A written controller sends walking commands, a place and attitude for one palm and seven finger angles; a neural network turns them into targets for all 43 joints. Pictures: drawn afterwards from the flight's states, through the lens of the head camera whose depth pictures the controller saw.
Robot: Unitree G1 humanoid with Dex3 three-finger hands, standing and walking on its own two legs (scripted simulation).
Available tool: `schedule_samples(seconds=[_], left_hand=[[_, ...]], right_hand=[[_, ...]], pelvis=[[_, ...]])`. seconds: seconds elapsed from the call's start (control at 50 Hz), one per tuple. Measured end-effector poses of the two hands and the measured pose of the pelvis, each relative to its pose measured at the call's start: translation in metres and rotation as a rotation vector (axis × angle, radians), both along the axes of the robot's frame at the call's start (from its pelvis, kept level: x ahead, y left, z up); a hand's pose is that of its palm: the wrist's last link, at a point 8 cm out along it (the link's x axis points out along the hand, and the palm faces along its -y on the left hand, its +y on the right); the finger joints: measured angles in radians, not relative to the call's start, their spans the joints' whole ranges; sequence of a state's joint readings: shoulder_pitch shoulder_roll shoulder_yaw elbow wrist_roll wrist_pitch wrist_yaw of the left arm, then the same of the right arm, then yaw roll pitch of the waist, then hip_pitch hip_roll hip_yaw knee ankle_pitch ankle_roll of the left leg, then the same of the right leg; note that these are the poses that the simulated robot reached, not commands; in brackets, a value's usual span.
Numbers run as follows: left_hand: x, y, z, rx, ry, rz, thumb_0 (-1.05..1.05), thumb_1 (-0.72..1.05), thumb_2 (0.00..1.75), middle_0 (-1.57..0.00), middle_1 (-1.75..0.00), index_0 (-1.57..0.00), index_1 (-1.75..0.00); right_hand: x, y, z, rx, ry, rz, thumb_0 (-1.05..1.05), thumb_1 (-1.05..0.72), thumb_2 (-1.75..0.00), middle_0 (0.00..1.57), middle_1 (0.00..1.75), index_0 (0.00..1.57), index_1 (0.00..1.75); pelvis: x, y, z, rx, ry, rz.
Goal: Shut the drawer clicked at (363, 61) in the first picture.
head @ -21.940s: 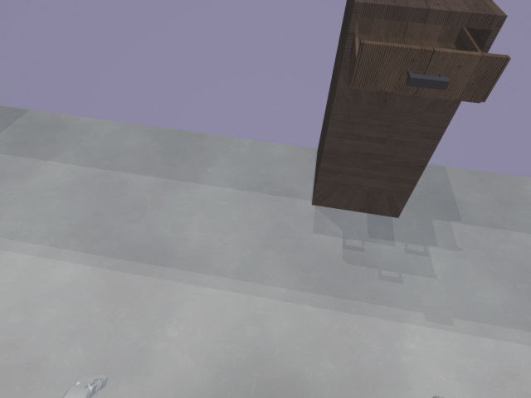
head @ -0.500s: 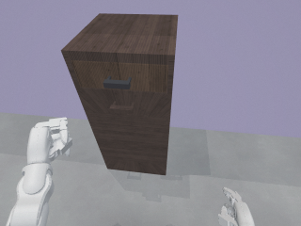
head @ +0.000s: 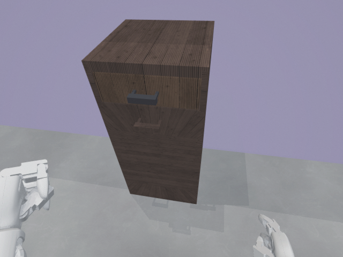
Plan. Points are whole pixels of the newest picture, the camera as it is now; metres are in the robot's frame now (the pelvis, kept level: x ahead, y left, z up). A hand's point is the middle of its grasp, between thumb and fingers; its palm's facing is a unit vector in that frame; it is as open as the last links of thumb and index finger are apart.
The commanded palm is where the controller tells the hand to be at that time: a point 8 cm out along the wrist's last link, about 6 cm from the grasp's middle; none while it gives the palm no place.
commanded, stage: step back with the hand held close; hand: left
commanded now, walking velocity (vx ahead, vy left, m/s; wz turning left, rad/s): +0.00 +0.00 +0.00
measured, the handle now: (144, 96) +0.61 +0.19 +0.05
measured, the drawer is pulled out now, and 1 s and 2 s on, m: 0.00 0.00 0.00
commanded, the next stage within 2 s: stop stepping back and stand still in 1.28 s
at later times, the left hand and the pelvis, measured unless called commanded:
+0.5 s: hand (51, 191) +0.18 +0.25 +0.15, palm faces +0.25 -0.82 -0.51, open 3.2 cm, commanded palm +0.12 +0.29 +0.17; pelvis -0.02 +0.02 +0.00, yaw -2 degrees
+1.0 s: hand out of the picture +0.07 +0.29 +0.16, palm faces +0.37 -0.81 -0.46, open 3.2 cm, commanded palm +0.00 +0.33 +0.17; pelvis -0.12 +0.05 -0.02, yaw +2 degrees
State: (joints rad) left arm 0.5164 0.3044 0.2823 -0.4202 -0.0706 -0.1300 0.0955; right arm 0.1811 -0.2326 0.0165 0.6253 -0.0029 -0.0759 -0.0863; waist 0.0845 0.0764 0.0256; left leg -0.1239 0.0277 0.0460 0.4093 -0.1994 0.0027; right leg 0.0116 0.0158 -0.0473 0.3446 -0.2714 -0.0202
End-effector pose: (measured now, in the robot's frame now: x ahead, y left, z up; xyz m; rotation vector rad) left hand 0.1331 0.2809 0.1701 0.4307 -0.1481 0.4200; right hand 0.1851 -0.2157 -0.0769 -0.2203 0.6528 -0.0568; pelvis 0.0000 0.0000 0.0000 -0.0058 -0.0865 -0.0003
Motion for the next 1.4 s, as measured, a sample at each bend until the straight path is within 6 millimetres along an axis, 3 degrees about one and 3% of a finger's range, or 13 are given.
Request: schedule_samples(seconds=[0.12,0.26,0.42,0.68,0.9,1.0,1.1,1.2,1.3,1.4], left_hand=[[0.012,-0.004,-0.004,-0.018,0.002,-0.019,0.01,0.89,0.89,-1.41,-1.60,-1.41,-1.60],[0.023,-0.002,0.019,0.107,-0.027,-0.085,0.01,0.88,0.89,-1.41,-1.60,-1.41,-1.60],[0.023,0.002,0.001,0.111,0.104,-0.149,0.01,0.89,0.89,-1.41,-1.60,-1.41,-1.60],[-0.033,0.022,0.007,0.127,0.011,-0.140,0.01,0.88,0.89,-1.41,-1.60,-1.41,-1.60],[-0.084,0.042,-0.003,0.115,-0.059,-0.112,0.01,0.88,0.89,-1.41,-1.60,-1.41,-1.60],[-0.101,0.049,0.004,0.154,-0.112,-0.128,0.01,0.88,0.89,-1.41,-1.60,-1.41,-1.60],[-0.133,0.059,0.016,0.209,-0.137,-0.086,0.01,0.88,0.89,-1.41,-1.60,-1.41,-1.60],[-0.168,0.054,0.008,0.178,-0.112,-0.072,0.01,0.88,0.89,-1.41,-1.60,-1.41,-1.60],[-0.177,0.053,0.003,0.100,-0.127,-0.110,0.01,0.88,0.89,-1.41,-1.60,-1.41,-1.60],[-0.181,0.057,0.003,0.090,-0.147,-0.186,0.01,0.88,0.89,-1.41,-1.60,-1.41,-1.60]], right_hand=[[0.002,0.002,0.002,0.000,-0.009,0.001,0.01,-0.90,-0.89,0.20,0.30,0.20,0.30],[-0.002,-0.004,0.003,0.006,0.023,-0.044,0.01,-0.90,-0.89,0.20,0.30,0.20,0.30],[-0.027,-0.016,-0.003,-0.005,0.092,-0.145,0.01,-0.90,-0.89,0.20,0.30,0.20,0.30],[-0.079,0.002,0.001,-0.032,0.088,-0.147,0.01,-0.90,-0.89,0.20,0.30,0.20,0.30],[-0.129,0.021,-0.004,-0.071,0.078,-0.116,0.01,-0.90,-0.89,0.20,0.30,0.20,0.30],[-0.153,0.030,-0.006,-0.093,0.084,-0.104,0.01,-0.90,-0.89,0.20,0.30,0.20,0.30],[-0.166,0.041,-0.008,-0.064,0.084,-0.057,0.01,-0.90,-0.89,0.20,0.30,0.20,0.30],[-0.170,0.048,-0.016,-0.032,0.062,-0.014,0.01,-0.90,-0.89,0.20,0.30,0.20,0.30],[-0.190,0.054,-0.005,-0.046,0.060,-0.039,0.01,-0.90,-0.89,0.20,0.30,0.20,0.30],[-0.219,0.056,0.013,-0.056,-0.023,-0.051,0.01,-0.90,-0.89,0.20,0.30,0.20,0.30]], pelvis=[[0.003,-0.001,0.000,0.002,0.004,-0.006],[0.004,0.002,0.000,-0.007,0.053,-0.014],[-0.010,0.014,0.000,-0.002,0.097,-0.033],[-0.057,0.028,-0.005,-0.023,0.081,-0.023],[-0.101,0.044,-0.013,-0.057,0.067,-0.007],[-0.121,0.050,-0.015,-0.076,0.056,0.023],[-0.141,0.046,-0.015,-0.079,0.102,0.072],[-0.171,0.045,-0.021,-0.056,0.126,0.018],[-0.182,0.055,-0.015,-0.037,0.106,-0.010],[-0.225,0.060,-0.013,-0.031,0.068,-0.037]])
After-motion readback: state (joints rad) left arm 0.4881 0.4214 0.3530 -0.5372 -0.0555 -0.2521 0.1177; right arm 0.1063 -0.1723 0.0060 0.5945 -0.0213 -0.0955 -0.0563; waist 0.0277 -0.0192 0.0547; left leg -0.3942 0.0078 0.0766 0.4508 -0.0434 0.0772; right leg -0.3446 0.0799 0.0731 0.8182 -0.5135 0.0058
